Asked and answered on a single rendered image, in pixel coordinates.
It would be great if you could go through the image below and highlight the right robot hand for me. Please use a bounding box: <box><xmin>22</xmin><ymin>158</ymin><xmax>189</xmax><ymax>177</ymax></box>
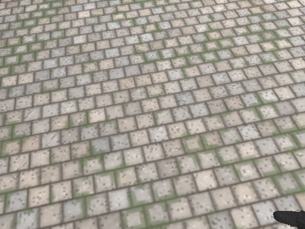
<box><xmin>273</xmin><ymin>210</ymin><xmax>305</xmax><ymax>229</ymax></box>

